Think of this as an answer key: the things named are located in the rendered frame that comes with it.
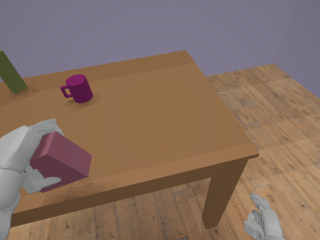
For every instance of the sponge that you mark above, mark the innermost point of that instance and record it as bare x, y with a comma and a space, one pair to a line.
57, 156

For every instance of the left robot forearm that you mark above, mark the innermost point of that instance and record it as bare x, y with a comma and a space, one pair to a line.
10, 184

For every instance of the robot right hand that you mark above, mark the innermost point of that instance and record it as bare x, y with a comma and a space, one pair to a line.
267, 220

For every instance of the robot left hand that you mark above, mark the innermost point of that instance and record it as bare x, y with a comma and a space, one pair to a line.
18, 146

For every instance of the table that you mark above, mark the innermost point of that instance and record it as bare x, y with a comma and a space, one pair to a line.
152, 123

